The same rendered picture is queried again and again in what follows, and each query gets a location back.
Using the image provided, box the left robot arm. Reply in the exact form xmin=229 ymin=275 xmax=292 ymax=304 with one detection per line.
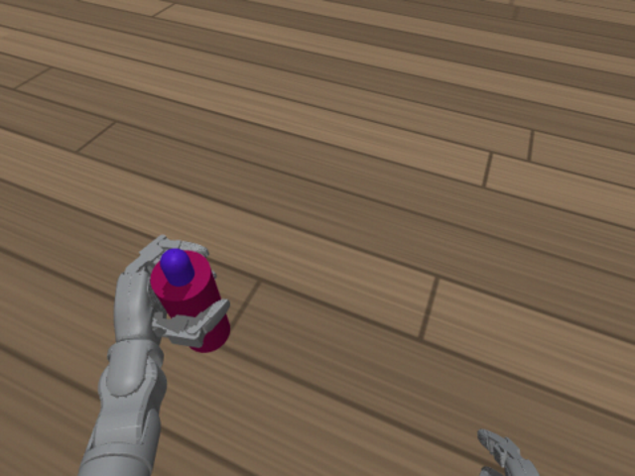
xmin=77 ymin=338 xmax=167 ymax=476

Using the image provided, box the bottle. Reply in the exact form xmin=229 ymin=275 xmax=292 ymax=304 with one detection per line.
xmin=150 ymin=248 xmax=230 ymax=353

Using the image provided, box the left robot hand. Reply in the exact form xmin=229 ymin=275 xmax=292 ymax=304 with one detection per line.
xmin=113 ymin=235 xmax=230 ymax=348

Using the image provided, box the right robot hand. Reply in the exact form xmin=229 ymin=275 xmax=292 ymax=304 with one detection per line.
xmin=477 ymin=429 xmax=540 ymax=476

